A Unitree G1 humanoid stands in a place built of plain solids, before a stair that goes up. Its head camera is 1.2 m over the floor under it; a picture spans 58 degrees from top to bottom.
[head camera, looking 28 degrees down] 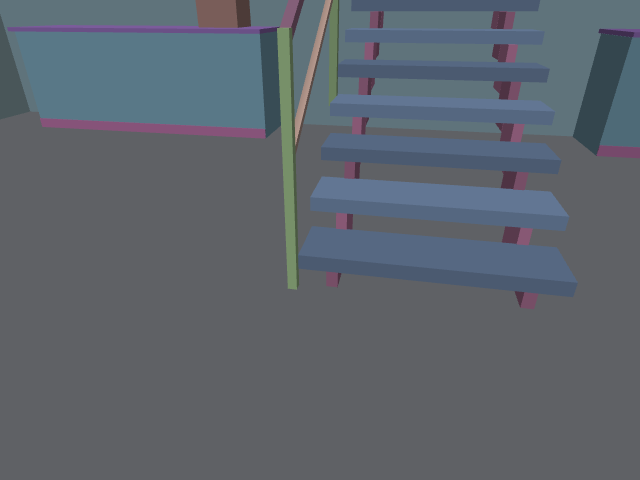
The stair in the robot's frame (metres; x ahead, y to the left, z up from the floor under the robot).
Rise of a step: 0.18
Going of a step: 0.28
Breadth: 1.22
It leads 11 degrees to the right of straight ahead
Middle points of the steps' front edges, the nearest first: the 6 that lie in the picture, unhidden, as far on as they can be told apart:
1.65 -0.49 0.18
1.92 -0.55 0.36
2.20 -0.60 0.54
2.47 -0.65 0.72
2.74 -0.71 0.91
3.02 -0.76 1.09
